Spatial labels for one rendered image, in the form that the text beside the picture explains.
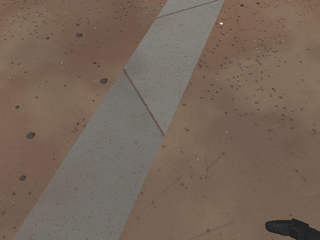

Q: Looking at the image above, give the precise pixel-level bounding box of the robot right hand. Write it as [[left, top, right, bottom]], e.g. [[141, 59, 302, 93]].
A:
[[265, 218, 320, 240]]

